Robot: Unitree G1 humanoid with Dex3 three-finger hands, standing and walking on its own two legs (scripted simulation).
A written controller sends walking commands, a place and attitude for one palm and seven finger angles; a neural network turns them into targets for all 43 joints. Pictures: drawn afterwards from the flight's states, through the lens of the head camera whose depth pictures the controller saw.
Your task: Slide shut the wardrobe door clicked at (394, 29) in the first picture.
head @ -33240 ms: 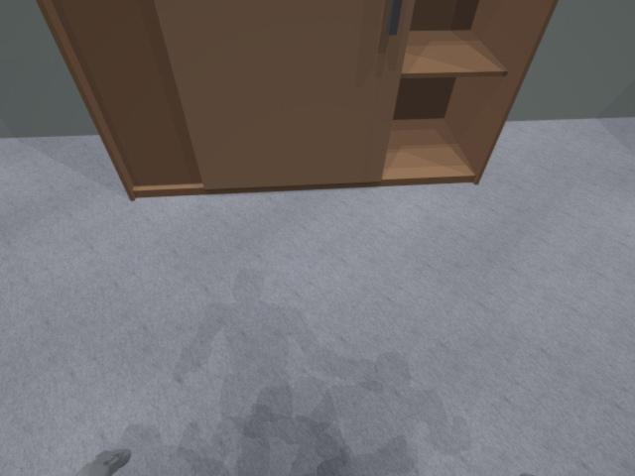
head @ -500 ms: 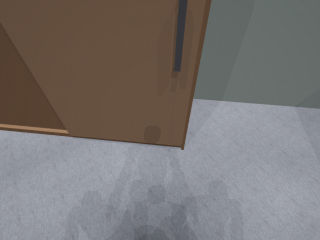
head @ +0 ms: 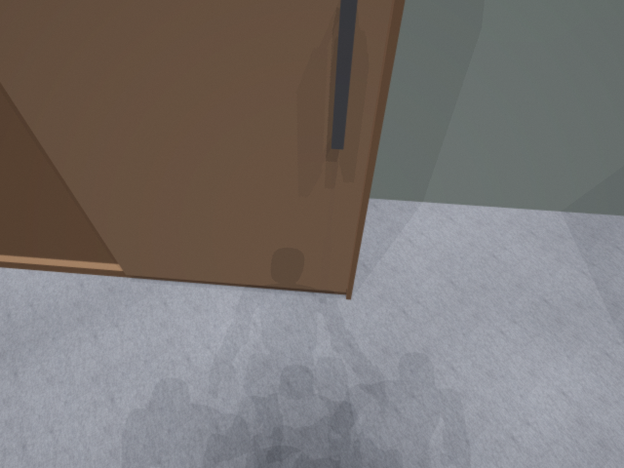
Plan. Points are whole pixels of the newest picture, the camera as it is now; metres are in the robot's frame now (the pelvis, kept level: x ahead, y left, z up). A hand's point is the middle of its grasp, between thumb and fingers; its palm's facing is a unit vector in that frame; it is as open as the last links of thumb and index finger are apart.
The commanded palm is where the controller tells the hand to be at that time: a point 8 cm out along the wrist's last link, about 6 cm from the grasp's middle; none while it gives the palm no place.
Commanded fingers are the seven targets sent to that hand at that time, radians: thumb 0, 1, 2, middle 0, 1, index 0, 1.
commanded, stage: look to check the result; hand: left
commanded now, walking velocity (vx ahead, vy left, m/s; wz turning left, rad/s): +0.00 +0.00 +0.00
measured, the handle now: (343, 73) +0.78 -0.02 +0.12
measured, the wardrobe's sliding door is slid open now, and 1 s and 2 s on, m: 0.00 0.00 0.00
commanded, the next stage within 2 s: stand and wait in 0.58 s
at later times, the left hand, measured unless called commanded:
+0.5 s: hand out of the picture +0.11 +0.23 -0.16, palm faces -0.03 -0.95 -0.32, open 7.4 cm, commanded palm none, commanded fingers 0.00 0.90 0.90 -0.20 -0.30 -0.20 -0.30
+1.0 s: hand out of the picture +0.13 +0.22 -0.15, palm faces -0.03 -0.94 -0.33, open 7.4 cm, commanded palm none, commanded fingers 0.00 0.90 0.90 -0.20 -0.30 -0.20 -0.30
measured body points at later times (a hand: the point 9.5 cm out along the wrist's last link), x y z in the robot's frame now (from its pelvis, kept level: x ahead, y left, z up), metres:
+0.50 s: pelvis +0.03 -0.01 +0.00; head +0.06 -0.01 +0.45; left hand +0.11 +0.28 -0.13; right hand +0.11 -0.30 -0.13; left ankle +0.03 +0.10 -0.74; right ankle +0.02 -0.14 -0.74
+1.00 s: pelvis +0.05 -0.02 +0.01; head +0.07 -0.02 +0.45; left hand +0.13 +0.27 -0.13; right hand +0.12 -0.31 -0.13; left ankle +0.03 +0.10 -0.74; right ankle +0.02 -0.14 -0.74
